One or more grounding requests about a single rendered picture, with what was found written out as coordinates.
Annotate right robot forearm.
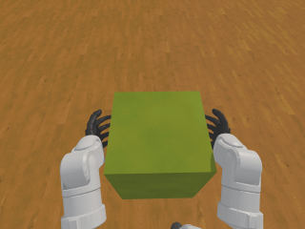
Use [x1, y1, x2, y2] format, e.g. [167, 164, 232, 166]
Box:
[213, 133, 264, 229]

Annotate left robot forearm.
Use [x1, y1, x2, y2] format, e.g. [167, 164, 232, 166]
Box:
[59, 135, 107, 229]

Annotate right robot hand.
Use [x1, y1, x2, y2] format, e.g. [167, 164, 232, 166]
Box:
[205, 109, 231, 149]

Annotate left robot hand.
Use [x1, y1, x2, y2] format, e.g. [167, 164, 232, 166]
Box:
[85, 109, 112, 148]

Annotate carton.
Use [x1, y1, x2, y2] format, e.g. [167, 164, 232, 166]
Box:
[104, 91, 217, 199]

